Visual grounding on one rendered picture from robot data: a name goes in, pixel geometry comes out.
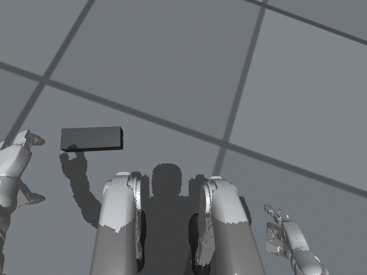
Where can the left robot arm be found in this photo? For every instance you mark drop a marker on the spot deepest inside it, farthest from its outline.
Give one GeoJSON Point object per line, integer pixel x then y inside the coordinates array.
{"type": "Point", "coordinates": [9, 189]}

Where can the left robot hand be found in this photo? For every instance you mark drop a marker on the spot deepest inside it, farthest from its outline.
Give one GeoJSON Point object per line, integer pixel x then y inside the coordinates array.
{"type": "Point", "coordinates": [13, 161]}

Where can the carton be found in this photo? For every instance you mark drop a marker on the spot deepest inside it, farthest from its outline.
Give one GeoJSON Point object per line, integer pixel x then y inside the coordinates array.
{"type": "Point", "coordinates": [91, 139]}

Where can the right robot arm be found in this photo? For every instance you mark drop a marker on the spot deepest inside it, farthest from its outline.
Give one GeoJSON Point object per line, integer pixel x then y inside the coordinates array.
{"type": "Point", "coordinates": [304, 262]}

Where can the right robot hand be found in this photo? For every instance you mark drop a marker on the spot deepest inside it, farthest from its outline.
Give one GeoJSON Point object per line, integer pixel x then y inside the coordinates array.
{"type": "Point", "coordinates": [289, 239]}

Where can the left robot foot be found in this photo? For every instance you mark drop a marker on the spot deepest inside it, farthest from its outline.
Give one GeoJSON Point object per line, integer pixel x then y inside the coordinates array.
{"type": "Point", "coordinates": [141, 261]}

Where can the right robot foot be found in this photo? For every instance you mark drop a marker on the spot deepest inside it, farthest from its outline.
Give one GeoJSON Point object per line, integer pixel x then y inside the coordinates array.
{"type": "Point", "coordinates": [193, 241]}

